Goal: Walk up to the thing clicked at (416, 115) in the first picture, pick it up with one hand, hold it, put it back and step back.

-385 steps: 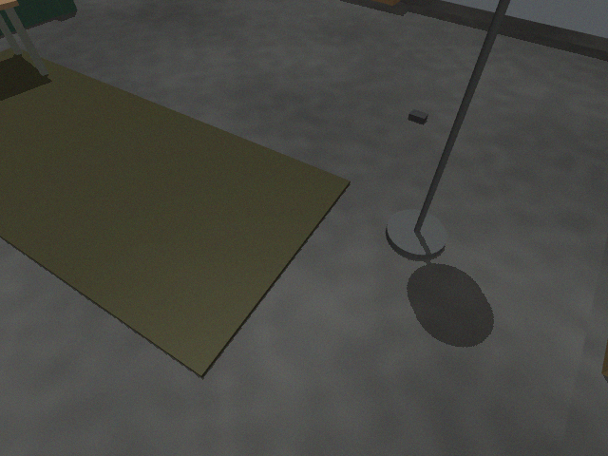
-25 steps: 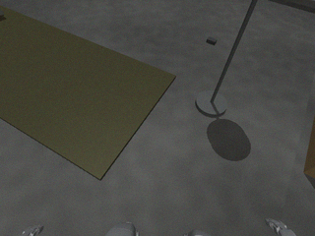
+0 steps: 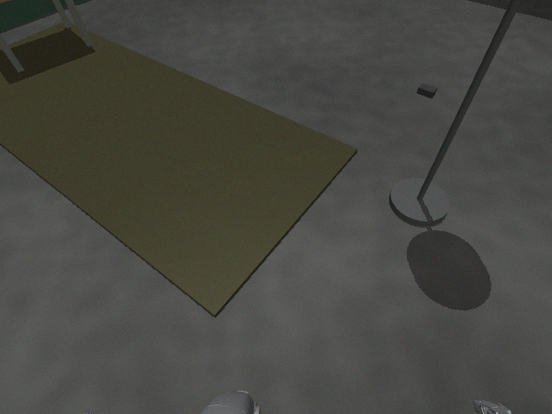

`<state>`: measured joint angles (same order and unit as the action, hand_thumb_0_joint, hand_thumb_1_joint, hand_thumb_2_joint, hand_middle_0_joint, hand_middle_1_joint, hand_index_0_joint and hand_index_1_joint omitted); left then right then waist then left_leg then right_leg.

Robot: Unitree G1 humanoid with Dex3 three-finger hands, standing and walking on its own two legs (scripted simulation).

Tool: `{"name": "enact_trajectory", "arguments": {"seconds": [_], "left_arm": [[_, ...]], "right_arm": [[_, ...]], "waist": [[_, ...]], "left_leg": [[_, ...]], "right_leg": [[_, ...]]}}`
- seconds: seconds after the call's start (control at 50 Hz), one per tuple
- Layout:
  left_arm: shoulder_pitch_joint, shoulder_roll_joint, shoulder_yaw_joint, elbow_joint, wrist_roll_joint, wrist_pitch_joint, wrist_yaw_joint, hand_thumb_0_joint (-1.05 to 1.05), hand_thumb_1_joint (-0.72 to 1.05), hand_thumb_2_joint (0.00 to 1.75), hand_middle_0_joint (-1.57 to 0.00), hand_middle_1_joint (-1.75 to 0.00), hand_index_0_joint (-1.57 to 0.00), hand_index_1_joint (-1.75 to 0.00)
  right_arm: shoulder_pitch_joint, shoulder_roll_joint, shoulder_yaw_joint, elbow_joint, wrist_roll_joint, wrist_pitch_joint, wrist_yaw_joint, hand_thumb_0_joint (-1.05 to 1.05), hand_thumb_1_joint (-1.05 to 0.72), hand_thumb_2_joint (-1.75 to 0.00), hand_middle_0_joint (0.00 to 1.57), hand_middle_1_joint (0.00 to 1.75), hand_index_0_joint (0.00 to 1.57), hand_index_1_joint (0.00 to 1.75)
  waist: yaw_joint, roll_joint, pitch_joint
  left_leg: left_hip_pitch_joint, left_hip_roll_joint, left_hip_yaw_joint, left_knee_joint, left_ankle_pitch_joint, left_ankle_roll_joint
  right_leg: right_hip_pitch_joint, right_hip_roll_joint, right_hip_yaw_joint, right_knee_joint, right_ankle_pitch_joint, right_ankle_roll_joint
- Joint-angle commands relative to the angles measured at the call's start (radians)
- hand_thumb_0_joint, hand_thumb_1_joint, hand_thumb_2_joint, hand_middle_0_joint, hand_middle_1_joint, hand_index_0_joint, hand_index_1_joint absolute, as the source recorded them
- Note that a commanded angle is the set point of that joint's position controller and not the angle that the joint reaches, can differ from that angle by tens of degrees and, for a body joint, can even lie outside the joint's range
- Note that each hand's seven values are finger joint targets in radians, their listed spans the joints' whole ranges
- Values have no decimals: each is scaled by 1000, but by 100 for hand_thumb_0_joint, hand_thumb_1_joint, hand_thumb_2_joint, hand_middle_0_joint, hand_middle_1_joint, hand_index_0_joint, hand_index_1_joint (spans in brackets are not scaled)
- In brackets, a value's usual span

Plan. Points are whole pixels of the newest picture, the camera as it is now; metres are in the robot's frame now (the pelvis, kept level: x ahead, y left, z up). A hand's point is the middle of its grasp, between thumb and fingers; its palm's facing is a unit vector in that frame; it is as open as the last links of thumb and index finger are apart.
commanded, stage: walk up
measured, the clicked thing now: (426, 90) +1.92 -0.80 -0.74
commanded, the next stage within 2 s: stand in 1.08 s
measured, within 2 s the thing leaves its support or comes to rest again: neither
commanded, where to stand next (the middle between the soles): +0.09 -0.02 m, yaw +1 degrees
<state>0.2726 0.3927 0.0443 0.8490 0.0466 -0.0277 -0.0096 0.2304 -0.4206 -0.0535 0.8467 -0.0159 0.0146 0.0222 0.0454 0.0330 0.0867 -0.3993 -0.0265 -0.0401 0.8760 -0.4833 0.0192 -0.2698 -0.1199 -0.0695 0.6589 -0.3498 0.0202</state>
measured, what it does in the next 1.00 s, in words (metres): steps on the spot: left foot, then right foot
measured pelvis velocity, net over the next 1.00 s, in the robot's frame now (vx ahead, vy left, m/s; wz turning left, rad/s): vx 0.02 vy -0.01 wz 0.06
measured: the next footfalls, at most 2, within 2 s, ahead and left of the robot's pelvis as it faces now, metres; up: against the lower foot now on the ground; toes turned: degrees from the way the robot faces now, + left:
left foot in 0.06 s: +0.07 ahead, +0.13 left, +0.00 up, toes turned +0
right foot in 0.32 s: +0.07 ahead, -0.13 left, +0.00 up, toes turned +0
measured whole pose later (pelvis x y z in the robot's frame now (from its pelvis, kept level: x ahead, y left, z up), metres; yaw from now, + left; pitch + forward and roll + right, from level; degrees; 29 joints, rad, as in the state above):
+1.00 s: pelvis +0.02 -0.01 +0.02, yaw +4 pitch -2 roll +0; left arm 0.07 0.36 0.02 1.12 0.00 0.01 -0.02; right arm 0.09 -0.36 0.01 1.12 -0.01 -0.03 0.00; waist 0.01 -0.01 0.06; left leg -0.16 0.00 -0.07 0.39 -0.19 -0.02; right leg -0.15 -0.04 -0.06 0.39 -0.20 0.02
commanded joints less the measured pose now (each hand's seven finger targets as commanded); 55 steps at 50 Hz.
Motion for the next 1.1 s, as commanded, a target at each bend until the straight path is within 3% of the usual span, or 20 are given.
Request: {"name": "enact_trajectory", "arguments": {"seconds": [0.0,0.02,0.04,0.06,0.08,0.1,0.12,0.16,0.22,0.26,0.3,0.32,0.36,0.4,0.44,0.48,0.58,0.68,1.02,1.08], "left_arm": [[-68,281,75,-79,-12,-13,5,0,90,90,-20,-30,-20,-30],[-79,250,65,-82,-25,-5,3,0,90,90,-20,-30,-20,-30],[-57,193,46,-85,-31,2,3,0,90,90,-20,-30,-20,-30],[-21,115,22,-94,-44,10,3,0,90,90,-20,-30,-20,-30],[-36,151,33,-78,-47,23,14,0,90,90,-20,-30,-20,-30],[-70,224,49,-55,-43,26,22,0,90,90,-20,-30,-20,-30],[-76,235,51,-47,-45,22,20,0,90,90,-20,-30,-20,-30],[-49,204,49,-20,-50,23,16,0,90,90,-20,-30,-20,-30],[-38,189,44,9,-50,22,15,0,90,90,-20,-30,-20,-30],[-37,178,41,25,-43,18,16,0,90,90,-20,-30,-20,-30],[-31,205,45,53,-33,10,16,0,90,90,-20,-30,-20,-30],[-41,227,48,53,-29,7,17,0,90,90,-20,-30,-20,-30],[-142,259,40,38,-31,4,8,0,90,90,-20,-30,-20,-30],[-204,227,27,33,-34,12,-2,0,90,90,-20,-30,-20,-30],[-185,197,19,62,-40,14,-5,0,90,90,-20,-30,-20,-30],[-175,203,24,92,-36,8,-6,0,90,90,-20,-30,-20,-30],[-213,196,20,121,-46,-2,-3,0,90,90,-20,-30,-20,-30],[-212,184,16,159,-50,3,-1,0,90,90,-20,-30,-20,-30],[-250,172,17,216,-44,10,-1,0,90,90,-20,-30,-20,-30],[-245,181,9,227,-42,-3,6,0,90,90,-20,-30,-20,-30]], "right_arm": [[43,-134,-49,-40,8,-50,-7,0,-90,-90,20,30,20,30],[91,-141,-54,-11,5,-59,-14,0,-90,-90,20,30,20,30],[118,-165,-64,4,-3,-71,-25,0,-90,-90,20,30,20,30],[86,-233,-73,-17,-17,-83,-35,0,-90,-90,20,30,20,30],[44,-302,-78,-43,-15,-85,-41,0,-90,-90,20,30,20,30],[19,-328,-85,-28,-1,-81,-38,0,-90,-90,20,30,20,30],[-15,-289,-74,-26,-1,-78,-38,0,-90,-90,20,30,20,30],[-46,-220,-43,-28,-1,-88,-48,0,-90,-90,20,30,20,30],[-32,-235,-42,2,4,-90,-49,0,-90,-90,20,30,20,30],[-44,-225,-36,1,8,-80,-51,0,-90,-90,20,30,20,30],[-79,-197,-26,-2,22,-67,-49,0,-90,-90,20,30,20,30],[-81,-170,-18,-1,28,-65,-49,0,-90,-90,20,30,20,30],[-56,-144,-12,31,27,-57,-45,0,-90,-90,20,30,20,30],[-35,-160,-16,74,12,-57,-40,0,-90,-90,20,30,20,30],[-113,-185,-17,80,5,-66,-33,0,-90,-90,20,30,20,30],[-119,-176,-7,93,6,-67,-28,0,-90,-90,20,30,20,30],[-112,-161,8,144,11,-77,-30,0,-90,-90,20,30,20,30],[-145,-163,13,169,13,-76,-35,0,-90,-90,20,30,20,30],[-179,-154,19,221,9,-63,-37,0,-90,-90,20,30,20,30],[-196,-142,20,220,11,-55,-33,0,-90,-90,20,30,20,30]], "waist": [[-41,-254,-71],[-62,-199,-102],[-75,-102,-152],[-51,113,-159],[-51,84,-152],[-61,69,-97],[-41,48,-63],[-25,70,-60],[-31,138,-98],[-24,137,-121],[-8,70,-114],[-9,13,-136],[-59,-92,-112],[-79,-91,-75],[-41,-46,-36],[-30,-71,-30],[-42,-48,-93],[-30,-17,-124],[-39,-31,-122],[-40,-23,-123]], "left_leg": [[114,-17,86,-325,134,-9],[196,-40,100,-404,212,-12],[307,9,-15,-468,268,7],[369,211,-347,-508,373,72],[301,348,-538,-520,287,189],[156,373,-548,-531,226,258],[138,331,-467,-507,288,248],[191,248,-288,-445,518,168],[188,249,-255,-406,676,154],[173,223,-199,-360,693,138],[63,172,-149,-334,520,81],[39,140,-119,-304,433,52],[104,39,-53,-289,85,13],[203,61,-87,-400,63,14],[116,114,-164,-464,47,41],[66,119,-158,-482,43,41],[158,98,-102,-475,302,12],[186,121,-112,-501,411,12],[219,122,-97,-557,434,-1],[253,139,-98,-555,504,-7]], "right_leg": [[21,-119,115,-135,187,-185],[6,-92,74,-43,220,-159],[-54,-68,42,116,223,-118],[-222,25,13,266,-22,-45],[-253,62,99,237,-233,-36],[-175,27,130,271,-272,-41],[-163,18,127,267,-249,-44],[-173,20,141,197,-179,-50],[-75,45,83,86,-110,-46],[5,71,54,-37,-33,-55],[137,64,80,-153,185,-65],[176,9,146,-175,265,-89],[22,-120,290,-259,71,-168],[-84,-82,242,-262,-69,-121],[-43,5,156,-240,-87,-75],[37,2,166,-269,-77,-78],[92,-25,167,-294,111,-78],[149,-12,125,-291,199,-62],[186,-17,106,-354,204,-43],[188,-26,123,-369,281,-43]]}}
